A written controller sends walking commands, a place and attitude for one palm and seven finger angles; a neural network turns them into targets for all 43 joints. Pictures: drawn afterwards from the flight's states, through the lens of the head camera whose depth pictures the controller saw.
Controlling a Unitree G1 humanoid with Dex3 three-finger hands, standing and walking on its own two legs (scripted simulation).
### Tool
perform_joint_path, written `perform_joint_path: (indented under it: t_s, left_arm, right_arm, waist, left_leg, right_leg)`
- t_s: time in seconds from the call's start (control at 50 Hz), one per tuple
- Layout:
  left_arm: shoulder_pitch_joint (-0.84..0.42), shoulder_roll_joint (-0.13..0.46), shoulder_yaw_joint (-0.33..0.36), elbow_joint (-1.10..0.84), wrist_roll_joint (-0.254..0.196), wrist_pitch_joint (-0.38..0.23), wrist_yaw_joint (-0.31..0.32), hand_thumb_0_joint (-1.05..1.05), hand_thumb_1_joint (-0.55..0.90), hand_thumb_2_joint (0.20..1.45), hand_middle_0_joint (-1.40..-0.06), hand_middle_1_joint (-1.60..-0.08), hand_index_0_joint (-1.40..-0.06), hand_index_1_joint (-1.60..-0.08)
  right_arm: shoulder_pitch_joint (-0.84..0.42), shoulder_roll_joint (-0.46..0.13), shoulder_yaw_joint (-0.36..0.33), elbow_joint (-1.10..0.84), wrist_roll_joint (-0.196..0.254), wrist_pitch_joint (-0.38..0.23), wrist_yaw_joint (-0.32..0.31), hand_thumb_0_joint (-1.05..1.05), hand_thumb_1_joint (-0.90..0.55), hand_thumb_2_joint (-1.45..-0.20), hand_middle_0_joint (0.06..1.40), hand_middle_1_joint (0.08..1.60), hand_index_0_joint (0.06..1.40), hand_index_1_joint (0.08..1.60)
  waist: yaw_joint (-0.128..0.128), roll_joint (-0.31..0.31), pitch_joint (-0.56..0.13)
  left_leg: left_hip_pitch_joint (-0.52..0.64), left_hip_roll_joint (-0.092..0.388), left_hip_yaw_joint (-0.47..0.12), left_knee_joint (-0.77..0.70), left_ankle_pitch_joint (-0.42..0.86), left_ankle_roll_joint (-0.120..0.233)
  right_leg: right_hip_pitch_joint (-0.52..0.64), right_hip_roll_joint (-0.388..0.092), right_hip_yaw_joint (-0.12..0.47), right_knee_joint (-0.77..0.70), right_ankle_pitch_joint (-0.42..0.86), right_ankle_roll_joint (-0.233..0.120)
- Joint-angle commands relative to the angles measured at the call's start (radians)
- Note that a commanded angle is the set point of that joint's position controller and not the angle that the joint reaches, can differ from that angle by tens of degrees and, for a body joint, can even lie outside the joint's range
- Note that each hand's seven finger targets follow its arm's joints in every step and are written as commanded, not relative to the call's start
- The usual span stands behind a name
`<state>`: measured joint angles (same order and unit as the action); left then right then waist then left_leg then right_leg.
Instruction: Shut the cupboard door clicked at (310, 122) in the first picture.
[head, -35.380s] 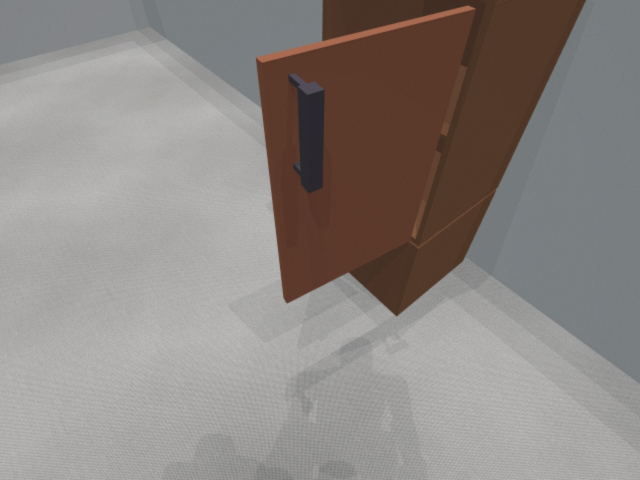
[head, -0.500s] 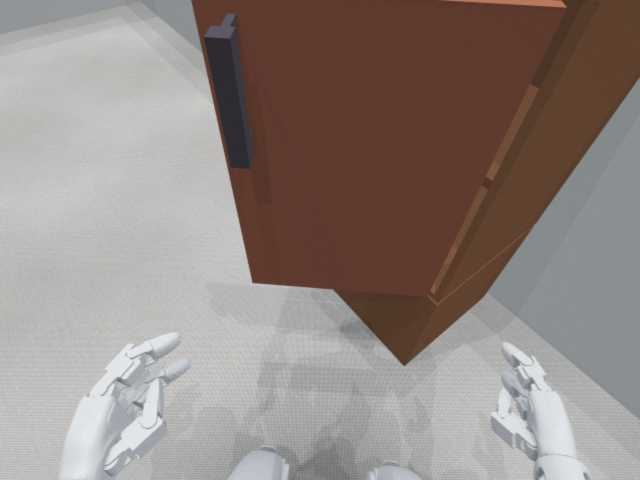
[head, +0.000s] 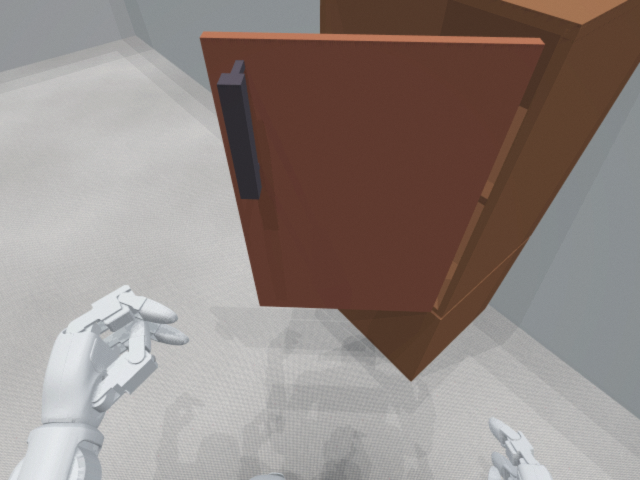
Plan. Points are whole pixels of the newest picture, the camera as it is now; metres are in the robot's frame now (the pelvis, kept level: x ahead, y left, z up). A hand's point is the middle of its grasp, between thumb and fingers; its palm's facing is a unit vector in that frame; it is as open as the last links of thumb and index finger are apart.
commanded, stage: raise the hand and make a fist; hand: left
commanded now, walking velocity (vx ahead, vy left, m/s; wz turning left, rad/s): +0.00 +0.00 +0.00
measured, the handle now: (245, 133) +0.49 +0.14 +0.18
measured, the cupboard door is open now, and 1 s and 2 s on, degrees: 47 47 47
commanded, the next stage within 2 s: bring the fist close to the handle in 0.98 s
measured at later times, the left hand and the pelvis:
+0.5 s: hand (155, 299) +0.25 +0.18 +0.16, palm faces +0.02 -1.00 -0.07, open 3.1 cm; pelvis +0.03 -0.01 +0.03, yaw +0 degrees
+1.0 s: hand (135, 288) +0.24 +0.19 +0.19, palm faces +0.11 -0.99 -0.06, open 3.1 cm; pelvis +0.01 -0.02 +0.04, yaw +0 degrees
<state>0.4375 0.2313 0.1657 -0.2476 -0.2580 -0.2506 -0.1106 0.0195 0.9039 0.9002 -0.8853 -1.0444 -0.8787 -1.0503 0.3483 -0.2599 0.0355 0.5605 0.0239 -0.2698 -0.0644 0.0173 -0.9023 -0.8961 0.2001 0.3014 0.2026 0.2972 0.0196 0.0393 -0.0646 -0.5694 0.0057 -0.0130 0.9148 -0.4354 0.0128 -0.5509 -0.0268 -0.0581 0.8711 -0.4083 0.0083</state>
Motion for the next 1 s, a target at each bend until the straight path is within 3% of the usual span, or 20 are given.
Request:
perform_joint_path:
  t_s: [0.0, 0.04, 0.1, 0.18, 0.22, 0.28, 0.3, 0.32, 0.4, 0.44, 0.5, 0.54, 0.62, 0.68, 0.7, 0.78, 0.8, 0.84, 0.88, 0.98]
  left_arm:
    - [-0.099, 0.107, -0.015, -0.179, -0.004, -0.005, -0.081, 0.000, 0.900, 0.900, -1.062, -1.240, -1.062, -1.240]
    - [-0.099, 0.142, 0.039, -0.193, -0.016, 0.048, -0.086, 0.000, 0.900, 0.900, -1.098, -1.280, -1.098, -1.280]
    - [-0.141, 0.199, 0.140, -0.257, -0.033, 0.086, -0.050, 0.000, 0.900, 0.900, -1.153, -1.340, -1.153, -1.340]
    - [-0.175, 0.148, 0.133, -0.290, -0.057, 0.088, -0.023, 0.000, 0.900, 0.900, -1.227, -1.420, -1.227, -1.420]
    - [-0.207, 0.128, 0.101, -0.247, -0.057, 0.105, -0.040, 0.000, 0.900, 0.900, -1.263, -1.460, -1.263, -1.460]
    - [-0.248, 0.115, 0.053, -0.222, -0.053, 0.162, -0.088, 0.000, 0.900, 0.900, -1.300, -1.500, -1.300, -1.500]
    - [-0.252, 0.124, 0.054, -0.197, -0.050, 0.190, -0.103, 0.000, 0.900, 0.900, -1.300, -1.500, -1.300, -1.500]
    - [-0.272, 0.126, 0.047, -0.211, -0.049, 0.215, -0.116, 0.000, 0.900, 0.900, -1.300, -1.500, -1.300, -1.500]
    - [-0.337, 0.225, 0.150, -0.291, -0.048, 0.272, -0.109, 0.000, 0.900, 0.900, -1.300, -1.500, -1.300, -1.500]
    - [-0.364, 0.220, 0.175, -0.314, -0.055, 0.273, -0.093, 0.000, 0.900, 0.900, -1.300, -1.500, -1.300, -1.500]
    - [-0.394, 0.230, 0.210, -0.278, -0.073, 0.273, -0.076, 0.000, 0.900, 0.900, -1.300, -1.500, -1.300, -1.500]
    - [-0.444, 0.196, 0.174, -0.270, -0.075, 0.287, -0.080, 0.000, 0.900, 0.900, -1.300, -1.500, -1.300, -1.500]
    - [-0.374, 0.131, 0.108, -0.151, -0.071, 0.374, -0.115, 0.000, 0.900, 0.900, -1.300, -1.500, -1.300, -1.500]
    - [-0.361, 0.152, 0.124, -0.174, -0.075, 0.415, -0.130, 0.000, 0.900, 0.900, -1.300, -1.500, -1.300, -1.500]
    - [-0.350, 0.188, 0.151, -0.198, -0.069, 0.411, -0.121, 0.000, 0.900, 0.900, -1.300, -1.500, -1.300, -1.500]
    - [-0.434, 0.216, 0.190, -0.331, -0.051, 0.340, -0.068, 0.000, 0.900, 0.900, -1.300, -1.500, -1.300, -1.500]
    - [-0.435, 0.253, 0.219, -0.336, -0.047, 0.315, -0.049, 0.000, 0.900, 0.900, -1.300, -1.500, -1.300, -1.500]
    - [-0.446, 0.203, 0.182, -0.324, -0.038, 0.276, -0.033, 0.000, 0.900, 0.900, -1.300, -1.500, -1.300, -1.500]
    - [-0.446, 0.172, 0.146, -0.278, -0.036, 0.263, -0.036, 0.000, 0.900, 0.900, -1.300, -1.500, -1.300, -1.500]
    - [-0.419, 0.147, 0.085, -0.192, -0.030, 0.331, -0.083, 0.000, 0.900, 0.900, -1.300, -1.500, -1.300, -1.500]
  right_arm:
    - [-0.127, -0.114, -0.046, -0.171, 0.016, -0.096, -0.017, 0.000, -0.900, -0.900, 0.200, 0.300, 0.200, 0.300]
    - [-0.137, -0.111, -0.047, -0.183, 0.021, -0.089, -0.028, 0.000, -0.900, -0.900, 0.200, 0.300, 0.200, 0.300]
    - [-0.156, -0.096, -0.038, -0.181, 0.019, -0.075, -0.035, 0.000, -0.900, -0.900, 0.200, 0.300, 0.200, 0.300]
    - [-0.155, -0.081, -0.026, -0.177, 0.016, -0.070, -0.022, 0.000, -0.900, -0.900, 0.200, 0.300, 0.200, 0.300]
    - [-0.160, -0.086, -0.021, -0.164, 0.019, -0.068, -0.020, 0.000, -0.900, -0.900, 0.200, 0.300, 0.200, 0.300]
    - [-0.166, -0.095, -0.018, -0.156, 0.027, -0.065, -0.024, 0.000, -0.900, -0.900, 0.200, 0.300, 0.200, 0.300]
    - [-0.166, -0.099, -0.019, -0.151, 0.029, -0.061, -0.028, 0.000, -0.900, -0.900, 0.200, 0.300, 0.200, 0.300]
    - [-0.174, -0.099, -0.016, -0.155, 0.033, -0.058, -0.031, 0.000, -0.900, -0.900, 0.200, 0.300, 0.200, 0.300]
    - [-0.199, -0.094, -0.010, -0.160, 0.029, -0.046, -0.041, 0.000, -0.900, -0.900, 0.200, 0.300, 0.200, 0.300]
    - [-0.210, -0.079, -0.004, -0.161, 0.027, -0.045, -0.038, 0.000, -0.900, -0.900, 0.200, 0.300, 0.200, 0.300]
    - [-0.228, -0.076, -0.001, -0.142, 0.029, -0.042, -0.036, 0.000, -0.900, -0.900, 0.200, 0.300, 0.200, 0.300]
    - [-0.241, -0.075, 0.001, -0.132, 0.036, -0.044, -0.034, 0.000, -0.900, -0.900, 0.200, 0.300, 0.200, 0.300]
    - [-0.246, -0.082, 0.001, -0.124, 0.046, -0.032, -0.032, 0.000, -0.900, -0.900, 0.200, 0.300, 0.200, 0.300]
    - [-0.258, -0.087, -0.003, -0.140, 0.048, -0.020, -0.035, 0.000, -0.900, -0.900, 0.200, 0.300, 0.200, 0.300]
    - [-0.262, -0.092, -0.006, -0.142, 0.046, -0.017, -0.035, 0.000, -0.900, -0.900, 0.200, 0.300, 0.200, 0.300]
    - [-0.268, -0.074, -0.004, -0.154, 0.031, -0.025, -0.032, 0.000, -0.900, -0.900, 0.200, 0.300, 0.200, 0.300]
    - [-0.262, -0.078, -0.003, -0.144, 0.026, -0.028, -0.031, 0.000, -0.900, -0.900, 0.200, 0.300, 0.200, 0.300]
    - [-0.254, -0.067, -0.003, -0.136, 0.027, -0.036, -0.028, 0.000, -0.900, -0.900, 0.200, 0.300, 0.200, 0.300]
    - [-0.251, -0.071, 0.000, -0.119, 0.030, -0.043, -0.029, 0.000, -0.900, -0.900, 0.200, 0.300, 0.200, 0.300]
    - [-0.256, -0.084, -0.002, -0.114, 0.040, -0.047, -0.039, 0.000, -0.900, -0.900, 0.200, 0.300, 0.200, 0.300]
  waist:
    - [-0.014, -0.007, -0.103]
    - [0.008, -0.043, -0.117]
    - [0.043, -0.002, -0.139]
    - [0.037, 0.010, -0.140]
    - [0.022, -0.006, -0.092]
    - [0.013, 0.021, -0.070]
    - [0.010, -0.014, -0.058]
    - [0.014, -0.005, -0.062]
    - [0.042, -0.007, -0.131]
    - [0.049, 0.000, -0.154]
    - [0.053, -0.038, -0.122]
    - [0.044, 0.006, -0.091]
    - [0.041, -0.029, -0.030]
    - [0.045, -0.070, -0.032]
    - [0.051, -0.078, -0.049]
    - [0.057, -0.015, -0.116]
    - [0.057, -0.037, -0.107]
    - [0.047, -0.001, -0.093]
    - [0.037, 0.028, -0.032]
    - [0.032, 0.008, 0.040]
  left_leg:
    - [0.085, -0.005, -0.047, -0.221, 0.097, 0.008]
    - [0.094, -0.010, -0.041, -0.238, 0.106, 0.011]
    - [0.143, -0.012, -0.038, -0.268, 0.180, 0.004]
    - [0.203, -0.010, -0.025, -0.274, 0.314, -0.005]
    - [0.207, -0.010, -0.019, -0.279, 0.312, -0.001]
    - [0.232, -0.012, -0.015, -0.297, 0.296, 0.004]
    - [0.234, -0.011, -0.015, -0.299, 0.296, 0.010]
    - [0.239, -0.013, -0.013, -0.309, 0.288, 0.012]
    - [0.298, -0.015, -0.016, -0.333, 0.356, 0.016]
    - [0.327, -0.016, -0.014, -0.348, 0.400, 0.011]
    - [0.332, -0.015, -0.012, -0.364, 0.390, 0.008]
    - [0.350, -0.017, -0.006, -0.381, 0.378, 0.007]
    - [0.333, -0.018, 0.001, -0.400, 0.333, 0.011]
    - [0.331, -0.022, 0.005, -0.404, 0.297, 0.015]
    - [0.333, -0.017, 0.009, -0.400, 0.303, 0.016]
    - [0.381, -0.022, 0.007, -0.416, 0.330, 0.013]
    - [0.370, -0.018, 0.006, -0.412, 0.329, 0.013]
    - [0.380, -0.021, 0.009, -0.423, 0.309, 0.010]
    - [0.369, -0.020, 0.008, -0.432, 0.263, 0.006]
    - [0.344, -0.022, 0.005, -0.451, 0.175, 0.014]
  right_leg:
    - [0.078, 0.035, -0.002, -0.171, 0.050, -0.026]
    - [0.115, 0.029, 0.005, -0.195, 0.052, -0.020]
    - [0.180, 0.032, -0.009, -0.195, 0.135, -0.026]
    - [0.210, 0.041, -0.026, -0.194, 0.291, -0.026]
    - [0.212, 0.040, -0.020, -0.218, 0.304, -0.023]
    - [0.220, 0.036, -0.009, -0.254, 0.304, -0.021]
    - [0.233, 0.034, -0.002, -0.271, 0.311, -0.020]
    - [0.243, 0.030, 0.002, -0.283, 0.304, -0.019]
    - [0.321, 0.028, 0.001, -0.300, 0.363, -0.021]
    - [0.343, 0.027, -0.009, -0.298, 0.409, -0.021]
    - [0.355, 0.030, -0.009, -0.325, 0.398, -0.019]
    - [0.342, 0.027, -0.009, -0.340, 0.388, -0.019]
    - [0.332, 0.020, -0.001, -0.377, 0.346, -0.015]
    - [0.334, 0.017, 0.010, -0.399, 0.292, -0.008]
    - [0.352, 0.013, 0.022, -0.406, 0.284, -0.008]
    - [0.367, 0.023, 0.007, -0.387, 0.296, -0.013]
    - [0.370, 0.022, 0.016, -0.393, 0.292, -0.011]
    - [0.354, 0.027, 0.007, -0.394, 0.263, -0.014]
    - [0.324, 0.029, 0.004, -0.411, 0.214, -0.016]
    - [0.299, 0.022, 0.019, -0.458, 0.099, -0.013]
